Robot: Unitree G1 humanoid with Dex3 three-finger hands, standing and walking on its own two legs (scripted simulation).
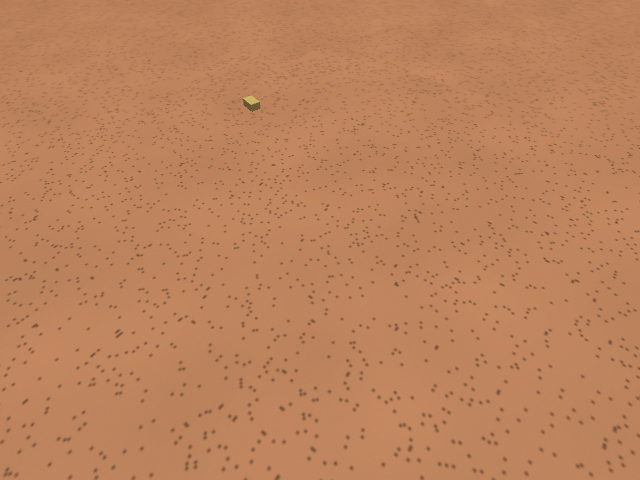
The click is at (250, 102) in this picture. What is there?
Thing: flat box
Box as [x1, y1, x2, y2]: [243, 95, 260, 110]
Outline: 243,98 244,104 251,110 260,107 259,102 251,95
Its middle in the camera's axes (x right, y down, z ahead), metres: -0.42 -0.80 +2.41
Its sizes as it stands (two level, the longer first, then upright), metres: 0.103 0.063 0.043
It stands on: the floor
